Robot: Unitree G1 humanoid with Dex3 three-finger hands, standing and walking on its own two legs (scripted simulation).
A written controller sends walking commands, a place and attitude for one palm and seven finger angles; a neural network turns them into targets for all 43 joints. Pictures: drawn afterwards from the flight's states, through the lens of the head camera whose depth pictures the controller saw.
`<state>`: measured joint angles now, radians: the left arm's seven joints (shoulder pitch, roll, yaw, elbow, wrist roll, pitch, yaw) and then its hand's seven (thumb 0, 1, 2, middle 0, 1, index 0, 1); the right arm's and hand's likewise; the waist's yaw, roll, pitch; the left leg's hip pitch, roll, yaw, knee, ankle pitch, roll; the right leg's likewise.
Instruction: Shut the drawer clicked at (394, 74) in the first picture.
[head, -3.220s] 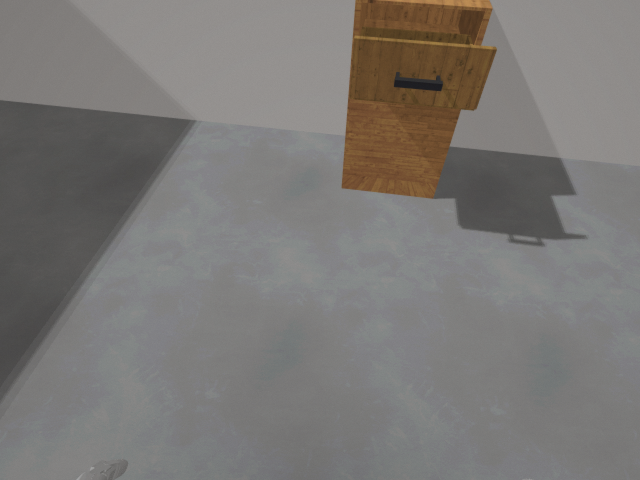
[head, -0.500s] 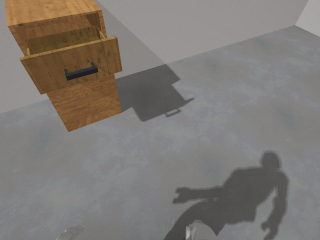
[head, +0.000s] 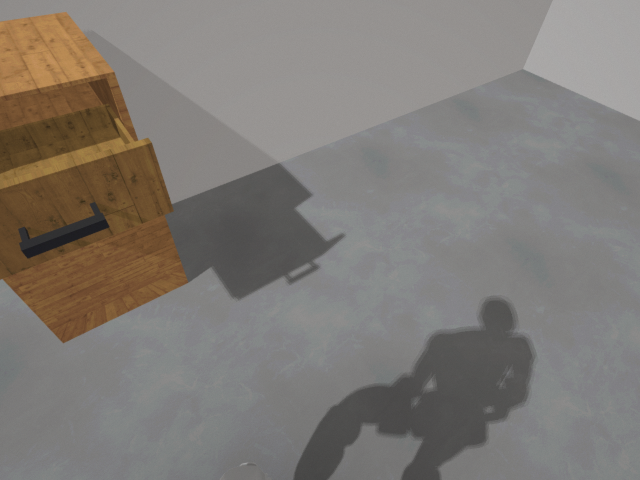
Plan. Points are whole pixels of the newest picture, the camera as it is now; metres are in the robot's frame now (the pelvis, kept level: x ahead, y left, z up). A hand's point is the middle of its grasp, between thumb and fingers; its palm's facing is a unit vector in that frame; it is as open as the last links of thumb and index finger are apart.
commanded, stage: walk to a spot facing it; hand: left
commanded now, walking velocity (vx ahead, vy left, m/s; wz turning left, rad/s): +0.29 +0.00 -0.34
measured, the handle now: (63, 227) +0.51 +0.50 -0.05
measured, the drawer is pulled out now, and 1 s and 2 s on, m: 0.30 0.30 0.30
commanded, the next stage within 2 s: turn to face it in 0.26 s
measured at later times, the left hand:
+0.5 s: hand (221, 400) +0.27 +0.18 -0.17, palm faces -0.21 -0.96 -0.17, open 7.4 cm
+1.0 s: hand (179, 410) +0.25 +0.25 -0.19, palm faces +0.12 -0.97 -0.20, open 7.3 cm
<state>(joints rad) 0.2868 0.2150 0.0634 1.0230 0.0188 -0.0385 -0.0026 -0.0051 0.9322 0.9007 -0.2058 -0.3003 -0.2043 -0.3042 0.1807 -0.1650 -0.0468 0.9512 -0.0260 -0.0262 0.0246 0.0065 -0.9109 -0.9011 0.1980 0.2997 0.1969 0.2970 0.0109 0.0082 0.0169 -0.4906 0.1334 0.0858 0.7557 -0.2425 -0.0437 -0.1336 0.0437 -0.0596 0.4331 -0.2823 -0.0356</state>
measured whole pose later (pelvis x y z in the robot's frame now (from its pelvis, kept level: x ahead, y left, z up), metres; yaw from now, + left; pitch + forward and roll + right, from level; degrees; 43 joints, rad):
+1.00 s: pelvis +0.17 +0.04 -0.02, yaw +4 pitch -1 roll -2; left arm 0.15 0.24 0.10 0.94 0.02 0.08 0.02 0.01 0.91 0.90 -0.20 -0.30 -0.20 -0.30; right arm 0.23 -0.21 -0.07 0.93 -0.03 0.02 0.00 0.01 -0.92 -0.90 0.20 0.30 0.20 0.30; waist -0.04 -0.05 0.06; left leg -0.40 0.05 0.10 0.71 -0.31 0.05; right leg -0.51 -0.12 -0.11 1.10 -0.44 0.06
